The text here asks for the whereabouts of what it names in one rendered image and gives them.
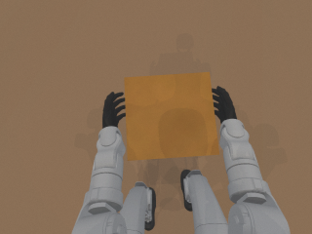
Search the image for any right robot hand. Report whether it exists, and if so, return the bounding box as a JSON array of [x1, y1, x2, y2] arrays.
[[212, 86, 237, 124]]

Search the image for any robot thigh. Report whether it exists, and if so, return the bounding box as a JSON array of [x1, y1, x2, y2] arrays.
[[183, 175, 228, 234], [119, 186, 152, 234]]

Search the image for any robot right forearm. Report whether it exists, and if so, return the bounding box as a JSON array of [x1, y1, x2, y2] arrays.
[[219, 118, 291, 234]]

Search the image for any right robot upper arm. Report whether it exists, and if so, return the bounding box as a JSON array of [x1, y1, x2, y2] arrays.
[[227, 202, 290, 234]]

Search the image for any robot left thigh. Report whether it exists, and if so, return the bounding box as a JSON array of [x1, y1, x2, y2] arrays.
[[119, 186, 152, 234]]

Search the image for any robot left forearm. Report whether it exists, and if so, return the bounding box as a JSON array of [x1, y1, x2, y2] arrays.
[[71, 126, 126, 234]]

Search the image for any left robot hand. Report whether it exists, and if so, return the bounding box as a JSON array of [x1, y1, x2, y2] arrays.
[[102, 92, 126, 128]]

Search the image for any robot right thigh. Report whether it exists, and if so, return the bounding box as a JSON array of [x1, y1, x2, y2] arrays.
[[183, 175, 228, 234]]

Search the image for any left robot upper arm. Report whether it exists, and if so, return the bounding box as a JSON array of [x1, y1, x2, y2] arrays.
[[72, 211, 128, 234]]

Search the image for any carton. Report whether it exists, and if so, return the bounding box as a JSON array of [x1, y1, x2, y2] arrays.
[[124, 72, 219, 161]]

